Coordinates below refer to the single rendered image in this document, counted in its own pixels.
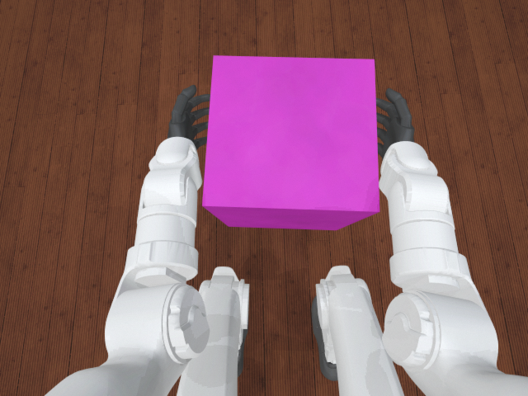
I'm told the robot left upper arm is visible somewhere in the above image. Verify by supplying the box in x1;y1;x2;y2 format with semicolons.
45;283;210;396

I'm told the left robot hand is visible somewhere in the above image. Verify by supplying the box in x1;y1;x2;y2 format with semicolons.
167;85;210;150

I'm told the right robot shin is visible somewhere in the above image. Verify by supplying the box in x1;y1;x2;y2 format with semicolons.
322;266;372;362

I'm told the carton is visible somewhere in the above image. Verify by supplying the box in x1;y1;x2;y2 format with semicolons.
202;55;380;230

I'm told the robot left forearm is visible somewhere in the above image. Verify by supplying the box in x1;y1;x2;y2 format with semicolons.
105;137;202;349

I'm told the right robot hand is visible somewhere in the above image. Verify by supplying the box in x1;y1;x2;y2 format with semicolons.
376;88;415;161

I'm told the robot right upper arm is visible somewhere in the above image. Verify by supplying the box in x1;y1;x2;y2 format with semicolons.
382;290;528;396

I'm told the robot right forearm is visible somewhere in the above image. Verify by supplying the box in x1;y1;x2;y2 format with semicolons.
379;141;498;343

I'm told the left robot thigh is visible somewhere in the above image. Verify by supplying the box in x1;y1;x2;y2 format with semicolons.
177;275;249;396

